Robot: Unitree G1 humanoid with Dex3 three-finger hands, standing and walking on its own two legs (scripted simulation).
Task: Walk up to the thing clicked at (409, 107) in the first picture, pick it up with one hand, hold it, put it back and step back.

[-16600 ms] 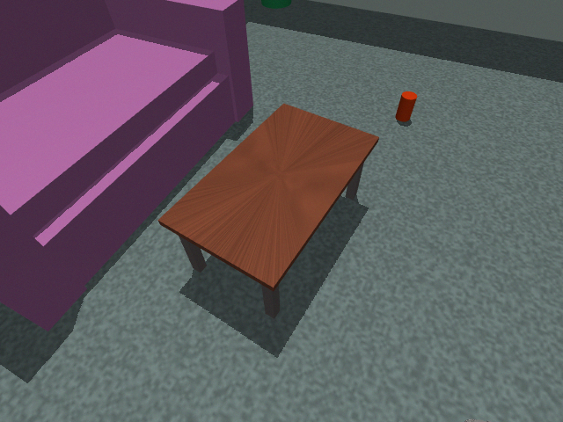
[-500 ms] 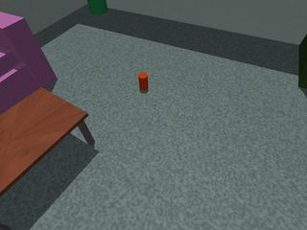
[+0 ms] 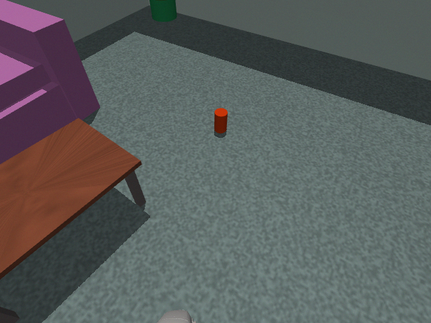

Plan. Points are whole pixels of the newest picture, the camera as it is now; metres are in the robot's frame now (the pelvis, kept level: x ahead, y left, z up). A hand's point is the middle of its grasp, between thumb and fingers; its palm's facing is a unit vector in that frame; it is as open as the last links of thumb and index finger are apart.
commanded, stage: walk up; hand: left
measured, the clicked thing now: (220, 120) +1.38 +0.02 -0.70
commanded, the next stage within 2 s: none
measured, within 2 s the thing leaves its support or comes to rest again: neither
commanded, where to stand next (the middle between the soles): +1.02 -0.08 m, yaw -3 degrees
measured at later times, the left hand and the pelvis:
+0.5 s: hand (127, 225) +0.34 +0.25 -0.14, palm faces -0.11 -0.91 -0.40, open 7.4 cm; pelvis +0.21 -0.02 -0.02, yaw -4 degrees
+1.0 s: hand (140, 186) +0.48 +0.26 -0.17, palm faces -0.08 -0.94 -0.33, open 7.4 cm; pelvis +0.44 -0.02 -0.02, yaw -3 degrees
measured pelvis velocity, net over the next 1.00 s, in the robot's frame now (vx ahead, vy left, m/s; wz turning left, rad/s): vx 0.44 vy -0.02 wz -0.05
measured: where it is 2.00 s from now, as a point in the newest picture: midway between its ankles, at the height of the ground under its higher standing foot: (237, 192)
